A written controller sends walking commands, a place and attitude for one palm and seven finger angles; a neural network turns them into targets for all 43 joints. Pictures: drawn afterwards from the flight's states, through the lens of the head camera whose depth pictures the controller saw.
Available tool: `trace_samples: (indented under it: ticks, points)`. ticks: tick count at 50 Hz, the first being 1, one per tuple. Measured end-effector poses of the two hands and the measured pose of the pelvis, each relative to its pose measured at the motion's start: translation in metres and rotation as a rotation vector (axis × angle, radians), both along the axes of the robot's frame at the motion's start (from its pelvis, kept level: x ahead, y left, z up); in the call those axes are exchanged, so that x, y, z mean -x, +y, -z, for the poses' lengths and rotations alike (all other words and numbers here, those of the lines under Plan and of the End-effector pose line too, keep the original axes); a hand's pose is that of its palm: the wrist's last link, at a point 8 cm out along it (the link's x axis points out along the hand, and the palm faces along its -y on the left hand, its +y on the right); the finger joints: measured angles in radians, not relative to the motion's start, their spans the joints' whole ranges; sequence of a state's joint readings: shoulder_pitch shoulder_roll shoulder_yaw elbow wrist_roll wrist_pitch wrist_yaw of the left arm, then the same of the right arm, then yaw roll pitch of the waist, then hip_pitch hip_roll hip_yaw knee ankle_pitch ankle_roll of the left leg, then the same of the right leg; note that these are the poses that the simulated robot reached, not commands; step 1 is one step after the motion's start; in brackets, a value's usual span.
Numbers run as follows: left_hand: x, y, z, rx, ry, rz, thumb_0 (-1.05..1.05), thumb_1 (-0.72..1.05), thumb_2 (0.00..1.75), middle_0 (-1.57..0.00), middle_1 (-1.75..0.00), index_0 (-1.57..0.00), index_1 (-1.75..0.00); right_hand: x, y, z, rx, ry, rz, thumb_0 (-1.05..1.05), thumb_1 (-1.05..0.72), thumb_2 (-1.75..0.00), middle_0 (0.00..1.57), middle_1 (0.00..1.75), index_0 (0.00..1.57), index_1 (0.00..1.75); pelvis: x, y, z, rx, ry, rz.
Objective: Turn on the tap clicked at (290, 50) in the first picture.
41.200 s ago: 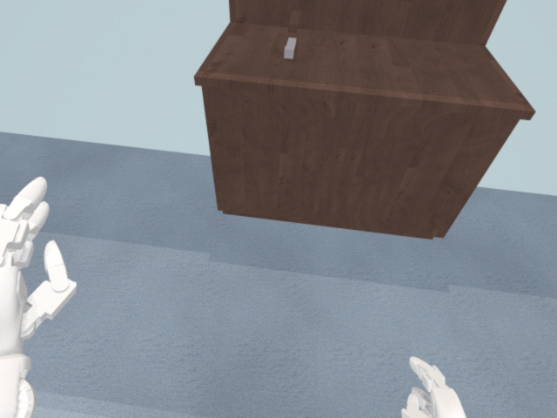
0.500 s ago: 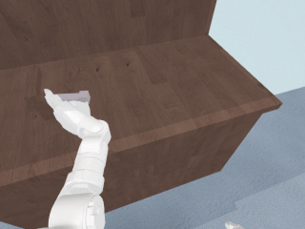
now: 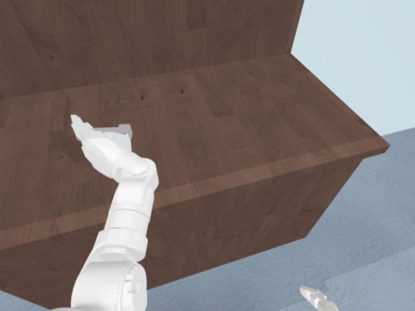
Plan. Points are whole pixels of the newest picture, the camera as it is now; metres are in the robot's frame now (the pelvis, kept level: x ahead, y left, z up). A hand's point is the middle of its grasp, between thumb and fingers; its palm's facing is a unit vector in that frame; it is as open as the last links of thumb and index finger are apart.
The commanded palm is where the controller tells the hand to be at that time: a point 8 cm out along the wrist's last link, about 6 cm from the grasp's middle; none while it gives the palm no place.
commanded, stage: lift the hand up off the lever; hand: left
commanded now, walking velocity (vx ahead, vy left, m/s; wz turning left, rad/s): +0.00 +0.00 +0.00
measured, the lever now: (124, 133) +0.47 +0.21 +0.08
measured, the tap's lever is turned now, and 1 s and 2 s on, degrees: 75 75 75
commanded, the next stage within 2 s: draw the hand back beside the body in 1.48 s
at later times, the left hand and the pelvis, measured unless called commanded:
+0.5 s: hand (123, 137) +0.41 +0.19 +0.13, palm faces +0.81 -0.57 -0.08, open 7.8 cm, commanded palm +0.36 +0.19 +0.13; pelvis +0.00 -0.01 +0.01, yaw +0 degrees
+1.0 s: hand (121, 131) +0.41 +0.18 +0.15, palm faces +0.80 -0.60 -0.07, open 7.8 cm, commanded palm +0.35 +0.20 +0.15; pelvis +0.00 +0.00 +0.01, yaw +0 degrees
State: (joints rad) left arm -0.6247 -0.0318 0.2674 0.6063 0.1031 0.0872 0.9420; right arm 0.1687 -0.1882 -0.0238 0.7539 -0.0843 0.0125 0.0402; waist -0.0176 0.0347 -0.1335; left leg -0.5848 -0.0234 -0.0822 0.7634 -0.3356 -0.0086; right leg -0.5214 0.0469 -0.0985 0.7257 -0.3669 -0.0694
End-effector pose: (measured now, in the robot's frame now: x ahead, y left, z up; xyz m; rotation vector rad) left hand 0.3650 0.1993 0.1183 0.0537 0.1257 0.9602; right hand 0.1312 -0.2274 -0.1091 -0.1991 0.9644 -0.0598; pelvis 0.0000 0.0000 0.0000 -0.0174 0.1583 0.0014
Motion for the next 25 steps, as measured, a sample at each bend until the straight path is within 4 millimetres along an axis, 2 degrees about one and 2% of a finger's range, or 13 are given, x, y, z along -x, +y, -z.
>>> trace_samples:
  ticks: [14, 25]
  points:
    - [0.002, -0.001, -0.007, 0.011, 0.001, -0.005, 0.02, 0.9, 0.9, -0.15, -0.14, -0.15, -0.15, 0.011, -0.012, -0.002, 0.007, 0.023, 0.038, 0.01, -0.91, -0.9, 0.2, 0.3, 0.21, 0.3, -0.004, -0.004, -0.004, -0.006, -0.016, 0.009]
    - [0.01, 0.0, -0.016, 0.019, -0.009, 0.0, 0.02, 0.9, 0.9, -0.15, -0.15, -0.15, -0.15, -0.007, -0.012, -0.01, 0.011, -0.026, 0.021, 0.01, -0.91, -0.9, 0.2, 0.3, 0.2, 0.3, -0.005, -0.005, -0.008, -0.009, -0.04, 0.006]
